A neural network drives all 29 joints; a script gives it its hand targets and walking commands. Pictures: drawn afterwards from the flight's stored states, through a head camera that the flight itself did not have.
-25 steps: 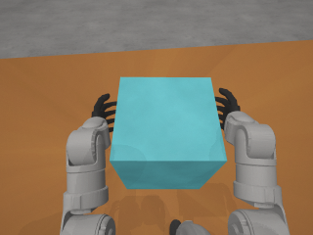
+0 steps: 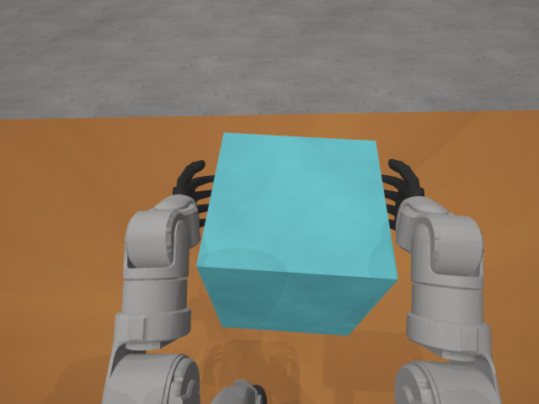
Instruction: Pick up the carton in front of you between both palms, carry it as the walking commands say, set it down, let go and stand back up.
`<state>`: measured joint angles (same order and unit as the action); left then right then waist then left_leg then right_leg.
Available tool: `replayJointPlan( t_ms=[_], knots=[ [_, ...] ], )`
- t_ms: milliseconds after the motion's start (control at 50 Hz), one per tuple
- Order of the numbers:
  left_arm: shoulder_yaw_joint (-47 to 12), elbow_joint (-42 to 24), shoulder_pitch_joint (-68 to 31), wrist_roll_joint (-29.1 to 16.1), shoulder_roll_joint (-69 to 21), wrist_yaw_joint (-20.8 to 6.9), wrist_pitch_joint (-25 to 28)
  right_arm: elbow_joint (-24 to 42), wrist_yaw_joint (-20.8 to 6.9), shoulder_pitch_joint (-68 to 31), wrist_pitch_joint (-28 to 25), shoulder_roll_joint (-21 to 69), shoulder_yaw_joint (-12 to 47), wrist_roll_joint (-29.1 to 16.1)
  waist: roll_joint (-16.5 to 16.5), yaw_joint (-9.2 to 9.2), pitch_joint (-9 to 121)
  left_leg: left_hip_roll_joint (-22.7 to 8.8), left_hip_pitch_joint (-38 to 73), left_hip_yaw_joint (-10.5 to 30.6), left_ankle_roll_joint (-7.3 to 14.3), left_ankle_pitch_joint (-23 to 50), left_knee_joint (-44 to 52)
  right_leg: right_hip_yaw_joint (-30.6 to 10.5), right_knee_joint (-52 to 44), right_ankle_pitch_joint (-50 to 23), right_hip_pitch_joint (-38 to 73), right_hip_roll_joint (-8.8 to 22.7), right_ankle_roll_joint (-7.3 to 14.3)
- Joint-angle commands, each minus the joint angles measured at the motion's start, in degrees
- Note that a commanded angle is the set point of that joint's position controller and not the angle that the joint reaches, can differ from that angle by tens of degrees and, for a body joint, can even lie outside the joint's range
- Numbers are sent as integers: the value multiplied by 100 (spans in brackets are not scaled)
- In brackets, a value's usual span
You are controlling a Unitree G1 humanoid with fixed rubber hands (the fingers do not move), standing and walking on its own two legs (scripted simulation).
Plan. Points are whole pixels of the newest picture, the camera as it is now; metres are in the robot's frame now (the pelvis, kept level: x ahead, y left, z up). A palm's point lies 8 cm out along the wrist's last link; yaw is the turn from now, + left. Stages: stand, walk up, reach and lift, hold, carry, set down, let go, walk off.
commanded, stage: carry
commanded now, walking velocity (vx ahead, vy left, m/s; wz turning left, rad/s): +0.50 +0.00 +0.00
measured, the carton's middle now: (291, 243) +0.35 +0.02 +0.04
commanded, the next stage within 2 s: none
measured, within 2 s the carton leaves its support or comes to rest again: neither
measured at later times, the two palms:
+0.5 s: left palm (227, 101) +0.65 +0.16 +0.08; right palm (380, 101) +0.64 -0.14 +0.09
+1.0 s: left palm (241, 44) +0.93 +0.17 +0.06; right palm (358, 42) +0.94 -0.13 +0.06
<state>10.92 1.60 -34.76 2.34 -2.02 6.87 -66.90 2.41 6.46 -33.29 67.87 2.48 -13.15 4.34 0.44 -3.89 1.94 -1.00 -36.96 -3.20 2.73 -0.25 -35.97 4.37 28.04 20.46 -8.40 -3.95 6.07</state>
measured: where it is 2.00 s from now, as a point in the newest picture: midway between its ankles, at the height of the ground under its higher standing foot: (286, 198)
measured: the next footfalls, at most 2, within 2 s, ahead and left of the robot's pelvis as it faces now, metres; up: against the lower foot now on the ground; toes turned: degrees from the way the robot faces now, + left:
left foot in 0.08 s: +0.22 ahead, +0.08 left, -0.03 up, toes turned +3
right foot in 0.60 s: +0.53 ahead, -0.05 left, -0.06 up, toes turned -3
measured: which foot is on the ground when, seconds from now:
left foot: up 0.00-0.06, down 0.08-0.62, up 0.64-1.00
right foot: down 0.00-0.10, up 0.12-0.58, down 0.60-1.00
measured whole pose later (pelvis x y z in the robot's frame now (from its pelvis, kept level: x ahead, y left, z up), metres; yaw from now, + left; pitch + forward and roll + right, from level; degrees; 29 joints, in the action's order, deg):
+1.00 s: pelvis +0.58 +0.00 -0.05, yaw +0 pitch +6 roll +1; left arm 11.0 1.4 -34.5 2.2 -1.6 7.5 -66.7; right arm 1.5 7.0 -33.9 67.5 2.4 -12.5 4.3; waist 0.3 -3.7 1.1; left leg -2.6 -40.5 -1.0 1.8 -5.6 -45.4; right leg 4.6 28.7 16.9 -12.6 -3.4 6.4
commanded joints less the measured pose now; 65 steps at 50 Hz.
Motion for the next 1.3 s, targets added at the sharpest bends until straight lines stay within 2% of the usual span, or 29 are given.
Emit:
replayJointPlan(
  t_ms=[0, 40, 60, 80, 100, 120, 160, 180, 240, 360, 480, 540, 560, 580, 600, 620, 640, 700, 760, 880, 1020, 1080, 1100, 1120, 1140, 1160, 1180, 1220, 1280],
  knots=[
    [-3874, -268, -3609, -2380, -5784, -1488, 35, -268, -1113, -3387, -39, 5574, 4011, -1998, -790, -139, 2026, 369, 625, -458, 212, 606, 1021, -614, 413, -5109, 1685, 1097, 236],
    [-3855, -32, -3647, -2378, -5890, -1526, 63, -582, -1184, -3245, -72, 5579, 3849, -1937, -614, 341, 2358, 401, 2366, -621, 301, 1025, 1478, -168, 1683, -4975, 1006, 968, -48],
    [-3837, 64, -3712, -2357, -5907, -1545, 89, -724, -1224, -3155, -101, 5542, 3721, -1891, -199, 549, 2590, -180, 3571, -77, 302, 1510, 1156, -54, 2688, -3443, -28, 783, -197],
    [-3802, 230, -3725, -2344, -5970, -1567, 99, -912, -1255, -3068, -119, 5504, 3556, -1855, 681, 475, 2897, -1480, 4874, 1456, 481, 3747, 158, -13, 3614, 161, -1425, 394, -368],
    [-3752, 349, -3799, -2347, -6163, -1550, 78, -1021, -1276, -3143, -180, 5422, 3500, -1792, 1785, 818, 3350, -2239, 5935, 3342, 1706, 2272, 497, -349, 5207, 1503, -3079, -216, -538],
    [-3779, 154, -4003, -2354, -6172, -1517, 134, -1033, -1324, -3175, -211, 5723, 3618, -1970, 1294, 756, 3145, -2010, 5611, 3505, 1676, 654, 910, -597, 5436, 1256, -3562, 72, -346],
    [-3802, -261, -4424, -2417, -6338, -1408, 231, -394, -1398, -3980, -306, 6211, 3939, -2457, 309, 729, 2581, -1568, 4529, 2734, 1270, 160, 1200, -612, 4931, 562, -3580, 394, -298],
    [-3736, -417, -4476, -2384, -6305, -1336, 273, -118, -1412, -4365, -346, 6360, 4081, -2662, 197, 661, 2494, -1516, 4088, 2497, 1224, 214, 1294, -622, 4604, 360, -3400, 515, -321],
    [-3743, -583, -3994, -2220, -6286, -1143, 296, 201, -1395, -4385, -359, 6509, 4284, -2967, 298, 546, 2613, -1343, 3761, 2014, 1105, 568, 1352, -475, 3983, 165, -3121, 616, -469],
    [-3903, -915, -3668, -1971, -5910, -1001, 322, 365, -1411, -3939, -338, 6173, 4352, -2913, 524, 803, 2582, -1058, 4610, 1262, 885, 2767, 993, -171, 2661, -940, -3795, 599, -513],
    [-3905, -833, -3546, -1915, -5412, -1031, 79, 33, -1393, -3456, -163, 5680, 4219, -2689, 591, 1025, 2121, -556, 4793, 632, 666, 3060, 679, 317, 458, -2413, -3128, 176, -348],
    [-3717, -457, -3498, -1863, -5233, -1133, -46, -323, -1413, -3506, -99, 5621, 4128, -2611, 731, 629, 2156, -572, 4233, 338, 407, 3384, -49, 443, -345, -2783, -1506, 35, -75],
    [-3640, -300, -3469, -1838, -5226, -1168, -61, -440, -1422, -3572, -82, 5649, 4103, -2616, 586, 361, 2361, -482, 3818, 42, 249, 3124, -789, 495, -631, -3040, -506, 61, -29],
    [-3529, -164, -3425, -1820, -5207, -1208, -67, -523, -1427, -3715, -75, 5654, 4059, -2613, 168, 154, 2570, -300, 2902, -93, 133, 1665, -1762, -46, -400, -3574, 581, 605, -3],
    [-3378, 9, -3408, -1810, -5163, -1238, -83, -674, -1432, -3810, -54, 5726, 4002, -2559, -721, 216, 2904, 41, 1579, -126, 39, -1780, -2646, -1497, 658, -5821, 1875, 1888, 112],
    [-3268, 215, -3492, -1778, -5062, -1260, -70, -841, -1404, -3779, -2, 5889, 3911, -2590, -1759, 75, 3303, 730, -110, 256, -172, -3529, -4305, -3404, 319, -4652, 3027, 2711, 1324],
    [-3308, 341, -3356, -1931, -5375, -1312, -58, -798, -1378, -3885, -14, 5869, 3844, -2528, -1342, -4, 3194, 439, -581, 522, -6, -3281, -4572, -3690, -61, -2884, 2753, 2536, 1342],
    [-3681, -352, -4526, -2465, -6144, -1455, 36, -433, -1262, -4358, -115, 6229, 3842, -2482, -293, 180, 2496, 12, -461, 552, 31, -2439, -3716, -2614, -509, -2286, 1215, 2019, 819],
    [-3854, -702, -4792, -2766, -6403, -1459, 103, -237, -1114, -4153, -181, 6319, 3863, -2406, -388, 221, 2537, -82, -151, 390, -96, -2177, -3036, -2117, -628, -2413, 791, 1827, 729],
    [-3948, -967, -4388, -2759, -6187, -1441, 126, 129, -954, -3832, -240, 6065, 4030, -2209, -603, 1, 2582, -143, -883, 153, -164, -1087, -1795, -1425, -237, -4466, 1680, 1591, 590],
    [-3884, -429, -3776, -2484, -5792, -1471, 30, -142, -1042, -3540, -62, 5603, 4024, -2054, -666, -277, 2085, 275, -271, -345, 40, 320, 429, -813, 166, -4829, 1936, 1113, 411],
    [-3815, -29, -3771, -2453, -5856, -1511, 44, -553, -1149, -3412, -37, 5552, 3818, -1983, -722, 116, 2164, 410, 1489, -519, 291, 734, 1280, -472, 1106, -5093, 1282, 1077, 90],
    [-3806, 82, -3829, -2458, -5912, -1531, 57, -722, -1184, -3339, -54, 5548, 3706, -1936, -517, 384, 2414, 301, 2594, -530, 298, 1029, 1420, -188, 1947, -4529, 740, 930, -83],
    [-3764, 176, -3896, -2446, -5916, -1551, 73, -864, -1225, -3232, -73, 5496, 3556, -1898, 21, 541, 2756, -556, 3984, 400, 328, 1966, 797, -120, 3083, -2532, -558, 760, -252],
    [-3755, 397, -3969, -2451, -6082, -1564, 48, -1087, -1245, -3275, -94, 5411, 3385, -1811, 1137, 475, 3060, -1902, 5323, 2260, 821, 3842, 120, -198, 4022, 1050, -2076, 144, -441],
    [-3657, 485, -3974, -2421, -6204, -1553, 50, -1195, -1272, -3220, -139, 5435, 3361, -1801, 1724, 777, 3372, -2237, 5797, 3619, 1736, 1525, 629, -444, 5224, 1541, -3232, -105, -459],
    [-3693, 312, -4230, -2438, -6267, -1530, 106, -1142, -1327, -3347, -179, 5750, 3462, -1984, 1208, 716, 3027, -1908, 5308, 3503, 1585, 249, 993, -595, 5262, 1214, -3614, 145, -330],
    [-3695, -27, -4573, -2477, -6471, -1430, 203, -556, -1409, -4135, -270, 6246, 3770, -2440, 384, 673, 2514, -1513, 4306, 2701, 1206, 112, 1206, -588, 4750, 551, -3594, 450, -323],
    [-3666, -307, -4277, -2336, -6492, -1223, 274, -73, -1425, -4524, -340, 6569, 4082, -2868, 321, 527, 2557, -1335, 3624, 2136, 1057, 254, 1380, -497, 4084, 187, -3117, 606, -456]
  ],
)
